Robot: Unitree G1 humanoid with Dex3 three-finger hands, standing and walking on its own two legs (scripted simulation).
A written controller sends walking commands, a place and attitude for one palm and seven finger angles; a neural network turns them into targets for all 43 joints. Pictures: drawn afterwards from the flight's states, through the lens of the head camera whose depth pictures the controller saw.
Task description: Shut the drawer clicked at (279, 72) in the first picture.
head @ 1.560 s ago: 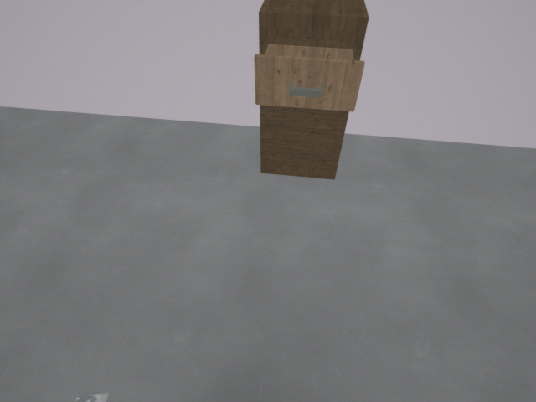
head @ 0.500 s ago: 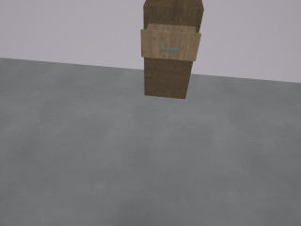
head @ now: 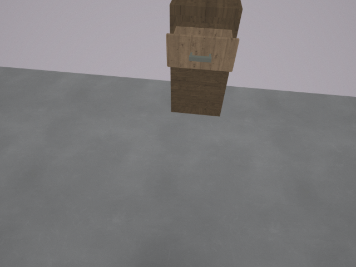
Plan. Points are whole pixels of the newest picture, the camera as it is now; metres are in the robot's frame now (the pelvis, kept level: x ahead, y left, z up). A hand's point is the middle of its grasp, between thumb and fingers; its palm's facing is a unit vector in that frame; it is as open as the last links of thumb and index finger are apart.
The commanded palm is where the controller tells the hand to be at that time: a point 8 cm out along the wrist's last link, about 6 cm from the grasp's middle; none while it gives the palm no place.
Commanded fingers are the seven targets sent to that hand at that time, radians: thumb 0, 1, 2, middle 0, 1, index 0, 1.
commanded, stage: walk to a spot facing it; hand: left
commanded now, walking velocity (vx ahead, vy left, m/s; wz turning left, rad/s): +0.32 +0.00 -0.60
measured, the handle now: (200, 56) +1.13 -0.05 -0.08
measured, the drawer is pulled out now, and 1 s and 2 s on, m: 0.29 0.29 0.29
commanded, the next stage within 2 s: turn to face it in 1.30 s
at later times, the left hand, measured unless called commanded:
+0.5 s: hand out of the picture +0.12 +0.13 -0.18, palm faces -0.11 -0.97 -0.22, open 7.3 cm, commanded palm none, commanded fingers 0.00 0.90 0.90 -0.20 -0.30 -0.20 -0.30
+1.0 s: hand (149, 189) +0.40 +0.13 -0.20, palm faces -0.30 -0.94 -0.17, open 7.4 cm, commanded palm none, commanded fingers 0.00 0.90 0.90 -0.20 -0.30 -0.20 -0.30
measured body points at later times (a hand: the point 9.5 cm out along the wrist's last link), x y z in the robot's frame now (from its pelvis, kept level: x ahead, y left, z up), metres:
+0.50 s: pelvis +0.11 -0.06 -0.01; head +0.12 -0.07 +0.44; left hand +0.13 +0.18 -0.16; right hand +0.06 -0.30 -0.17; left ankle +0.08 +0.09 -0.66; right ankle +0.05 -0.11 -0.75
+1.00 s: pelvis +0.35 -0.05 -0.01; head +0.36 -0.03 +0.43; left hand +0.41 +0.17 -0.18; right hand +0.34 -0.29 -0.15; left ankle +0.41 +0.00 -0.75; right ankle +0.23 -0.14 -0.64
